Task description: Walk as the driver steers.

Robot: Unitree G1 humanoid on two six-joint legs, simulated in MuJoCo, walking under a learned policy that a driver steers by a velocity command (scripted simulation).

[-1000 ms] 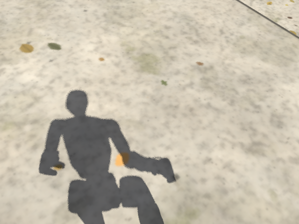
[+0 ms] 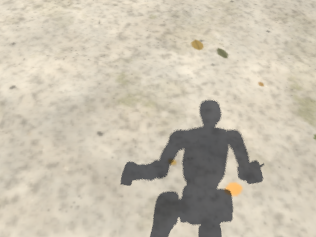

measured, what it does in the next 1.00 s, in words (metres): steps on the spot, turning left: right foot, then left foot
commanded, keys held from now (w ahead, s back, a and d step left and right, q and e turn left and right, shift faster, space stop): q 0.34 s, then no key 0.28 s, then w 0.38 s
